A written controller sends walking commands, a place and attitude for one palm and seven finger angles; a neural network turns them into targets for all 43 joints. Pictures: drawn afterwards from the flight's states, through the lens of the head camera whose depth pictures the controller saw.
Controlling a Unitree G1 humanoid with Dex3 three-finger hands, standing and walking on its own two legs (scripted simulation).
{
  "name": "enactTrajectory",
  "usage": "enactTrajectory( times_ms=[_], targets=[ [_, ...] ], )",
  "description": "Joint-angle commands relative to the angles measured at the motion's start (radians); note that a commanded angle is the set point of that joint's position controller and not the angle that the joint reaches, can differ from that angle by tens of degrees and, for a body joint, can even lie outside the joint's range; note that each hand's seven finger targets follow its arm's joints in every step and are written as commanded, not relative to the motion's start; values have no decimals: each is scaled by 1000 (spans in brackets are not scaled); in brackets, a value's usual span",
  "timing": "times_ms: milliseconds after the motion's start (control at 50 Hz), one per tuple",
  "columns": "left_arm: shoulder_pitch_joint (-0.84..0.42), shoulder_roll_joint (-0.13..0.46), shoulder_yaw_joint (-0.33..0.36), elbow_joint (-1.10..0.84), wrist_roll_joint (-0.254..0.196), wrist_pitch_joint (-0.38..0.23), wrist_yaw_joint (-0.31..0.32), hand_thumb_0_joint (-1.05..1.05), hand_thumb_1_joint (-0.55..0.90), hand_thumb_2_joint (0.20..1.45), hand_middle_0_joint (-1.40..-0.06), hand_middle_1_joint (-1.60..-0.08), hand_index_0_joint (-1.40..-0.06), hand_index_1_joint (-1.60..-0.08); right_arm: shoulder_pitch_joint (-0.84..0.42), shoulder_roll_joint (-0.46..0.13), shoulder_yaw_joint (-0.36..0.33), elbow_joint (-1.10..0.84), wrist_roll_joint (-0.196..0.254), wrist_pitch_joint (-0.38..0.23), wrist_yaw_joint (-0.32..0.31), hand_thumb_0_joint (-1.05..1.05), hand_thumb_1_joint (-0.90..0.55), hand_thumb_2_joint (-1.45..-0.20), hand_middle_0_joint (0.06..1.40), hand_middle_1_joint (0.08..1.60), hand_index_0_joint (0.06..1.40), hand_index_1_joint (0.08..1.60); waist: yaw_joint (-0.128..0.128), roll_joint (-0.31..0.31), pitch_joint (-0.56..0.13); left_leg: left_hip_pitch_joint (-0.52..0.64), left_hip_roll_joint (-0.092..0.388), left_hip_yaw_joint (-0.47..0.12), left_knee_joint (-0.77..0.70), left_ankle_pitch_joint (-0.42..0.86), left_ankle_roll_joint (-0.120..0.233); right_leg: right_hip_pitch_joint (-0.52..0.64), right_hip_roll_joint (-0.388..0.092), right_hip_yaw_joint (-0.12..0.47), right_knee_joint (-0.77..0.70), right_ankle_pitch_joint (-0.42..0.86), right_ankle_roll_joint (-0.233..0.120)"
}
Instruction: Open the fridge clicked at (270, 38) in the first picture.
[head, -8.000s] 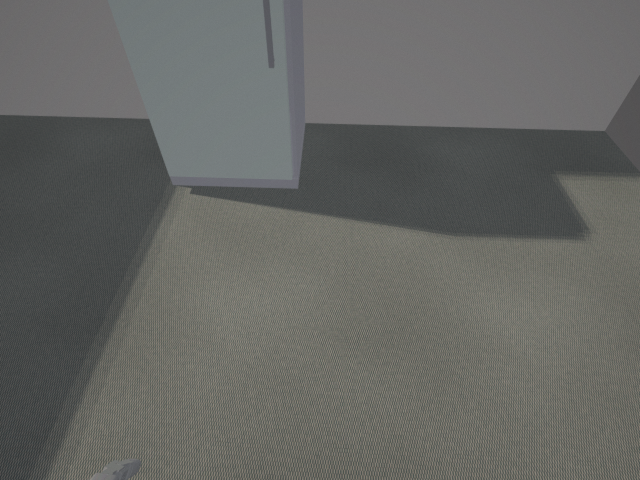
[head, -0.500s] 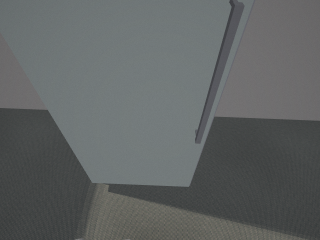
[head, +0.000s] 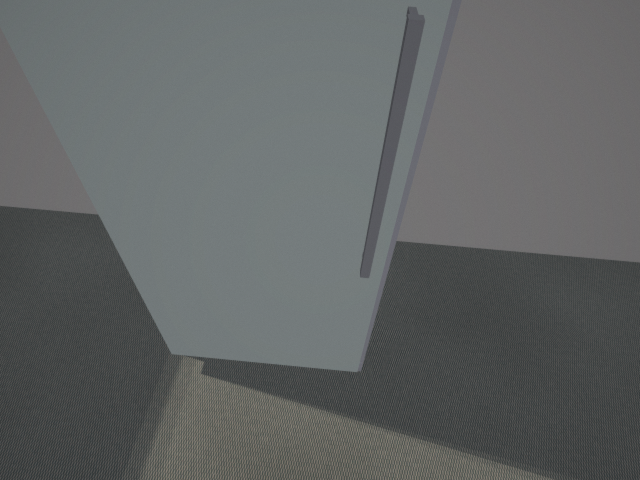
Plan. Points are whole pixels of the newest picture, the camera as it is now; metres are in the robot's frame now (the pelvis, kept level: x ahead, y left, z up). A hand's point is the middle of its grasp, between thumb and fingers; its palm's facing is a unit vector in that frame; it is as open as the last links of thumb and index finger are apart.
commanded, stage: come to a stop and stand still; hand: right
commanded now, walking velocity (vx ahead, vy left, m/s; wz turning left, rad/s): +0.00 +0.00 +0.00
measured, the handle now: (382, 174) +0.54 -0.06 +0.10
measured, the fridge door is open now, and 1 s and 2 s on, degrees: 0 0 0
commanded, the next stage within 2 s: look again from close up in 1.26 s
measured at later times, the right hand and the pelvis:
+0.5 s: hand out of the picture +0.01 -0.17 -0.17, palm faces +0.03 +0.98 -0.18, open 7.4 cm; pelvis +0.02 -0.01 +0.00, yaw -1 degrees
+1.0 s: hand out of the picture +0.08 -0.16 -0.17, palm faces +0.02 +0.98 -0.20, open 7.3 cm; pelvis +0.07 +0.02 +0.01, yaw -1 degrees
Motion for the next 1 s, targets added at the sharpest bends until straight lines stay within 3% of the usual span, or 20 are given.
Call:
enactTrajectory(
  times_ms=[0,80,360,460,700,860,980],
  targets=[
    [-15,99,16,-38,-6,-37,11,0,900,900,-200,-300,-200,-300,8,-110,-18,-40,3,-27,-8,0,-900,-900,200,300,200,300,-17,-38,46,41,43,-56,-45,-91,42,-98,-217,300,-262,-293,52],
    [9,100,14,-5,-6,-34,15,0,900,900,-200,-300,-200,-300,6,-104,-15,-17,2,-23,-10,0,-900,-900,200,300,200,300,-18,7,74,43,42,-51,-45,-91,41,-110,-225,322,-279,-309,55],
    [28,90,14,45,-6,-37,17,0,900,900,-200,-300,-200,-300,10,-82,-6,21,4,-29,-11,0,-900,-900,200,300,200,300,-5,27,87,24,52,-83,-70,-67,38,-81,-215,311,-272,-283,60],
    [23,85,12,51,-8,-45,20,0,900,900,-200,-300,-200,-300,12,-76,-3,33,5,-33,-12,0,-900,-900,200,300,200,300,-2,28,67,27,57,-87,-71,-14,33,-34,-216,295,-258,-194,66],
    [20,70,0,81,-13,-64,31,0,900,900,-200,-300,-200,-300,8,-80,2,58,12,-43,-17,0,-900,-900,200,300,200,300,2,25,-3,86,80,-96,-77,142,25,97,-193,201,-138,249,65],
    [14,67,-5,102,-11,-61,35,0,900,900,-200,-300,-200,-300,-8,-88,2,60,16,-37,-18,0,-900,-900,200,300,200,300,-4,12,13,106,78,-93,-78,140,27,98,-196,196,-135,258,66],
    [17,69,-4,109,-11,-61,34,0,900,900,-200,-300,-200,-300,-17,-101,-1,51,16,-41,-20,0,-900,-900,200,300,200,300,-5,41,5,133,87,-96,-79,209,34,104,-192,187,-114,275,65]
  ],
)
